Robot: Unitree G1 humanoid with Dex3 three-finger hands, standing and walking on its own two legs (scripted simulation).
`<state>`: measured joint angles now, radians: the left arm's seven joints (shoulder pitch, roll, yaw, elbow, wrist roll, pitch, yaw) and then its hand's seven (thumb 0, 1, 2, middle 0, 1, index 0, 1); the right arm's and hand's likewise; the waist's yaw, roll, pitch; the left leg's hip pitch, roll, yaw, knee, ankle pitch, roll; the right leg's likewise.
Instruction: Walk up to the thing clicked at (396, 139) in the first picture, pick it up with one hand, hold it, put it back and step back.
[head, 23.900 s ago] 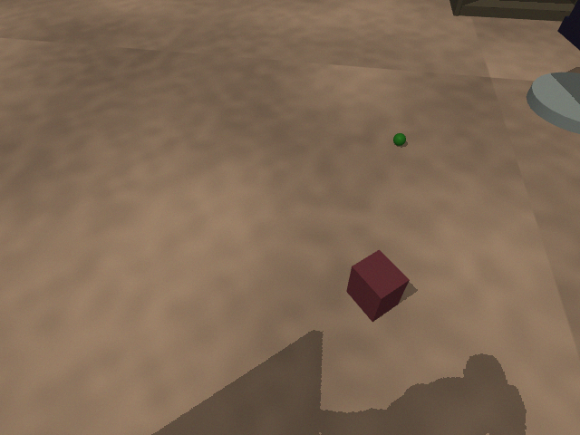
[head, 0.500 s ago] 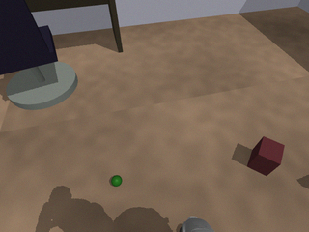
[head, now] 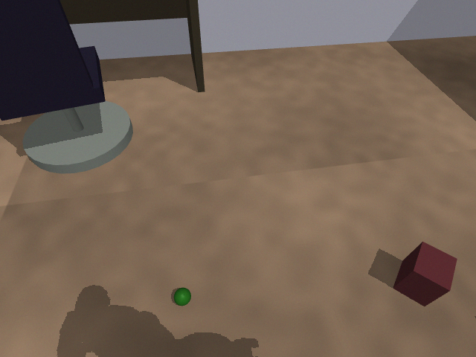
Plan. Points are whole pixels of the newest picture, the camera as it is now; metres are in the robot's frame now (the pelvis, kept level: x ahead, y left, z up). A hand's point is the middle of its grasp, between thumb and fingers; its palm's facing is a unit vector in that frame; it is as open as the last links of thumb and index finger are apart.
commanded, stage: walk up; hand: left
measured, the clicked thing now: (182, 296) +0.45 +0.24 -0.73
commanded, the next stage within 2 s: stand in 1.26 s
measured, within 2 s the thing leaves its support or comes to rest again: neither
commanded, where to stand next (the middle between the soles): +0.05 +0.00 m, yaw +0 degrees
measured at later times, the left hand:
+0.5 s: hand out of the picture +0.12 +0.25 -0.13, palm faces +0.00 -0.94 -0.35, open 7.4 cm
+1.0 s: hand out of the picture +0.13 +0.24 -0.13, palm faces -0.03 -0.94 -0.34, open 7.4 cm
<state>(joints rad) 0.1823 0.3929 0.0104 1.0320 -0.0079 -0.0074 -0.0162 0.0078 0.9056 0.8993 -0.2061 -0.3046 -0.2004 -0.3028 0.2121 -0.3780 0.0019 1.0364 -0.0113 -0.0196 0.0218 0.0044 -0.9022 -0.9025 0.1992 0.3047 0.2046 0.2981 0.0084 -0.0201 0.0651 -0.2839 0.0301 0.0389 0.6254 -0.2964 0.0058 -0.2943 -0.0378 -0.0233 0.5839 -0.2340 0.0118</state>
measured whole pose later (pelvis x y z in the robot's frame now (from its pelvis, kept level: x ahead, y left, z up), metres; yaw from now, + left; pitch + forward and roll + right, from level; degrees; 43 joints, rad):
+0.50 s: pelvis +0.03 -0.01 +0.02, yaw +0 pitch -2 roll +0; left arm 0.06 0.35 -0.01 1.17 0.00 -0.02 -0.01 0.01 0.91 0.90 -0.21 -0.30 -0.20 -0.30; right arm 0.02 -0.36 0.00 1.14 0.00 -0.01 0.02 0.00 -0.90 -0.90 0.20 0.30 0.20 0.30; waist 0.01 0.02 0.05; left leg -0.11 0.02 0.04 0.34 -0.20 -0.01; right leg -0.14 -0.04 -0.03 0.35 -0.17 0.02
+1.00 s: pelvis +0.04 -0.01 +0.02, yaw -1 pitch -2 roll +0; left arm 0.06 0.34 0.01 1.16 0.01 -0.01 -0.01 0.01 0.91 0.90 -0.21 -0.30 -0.20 -0.30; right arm 0.10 -0.36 -0.01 1.17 -0.01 -0.01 0.01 0.00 -0.90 -0.90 0.20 0.30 0.20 0.30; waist -0.02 0.01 0.05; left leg -0.09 0.03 0.05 0.33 -0.20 -0.01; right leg -0.13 -0.03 -0.02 0.34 -0.17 0.02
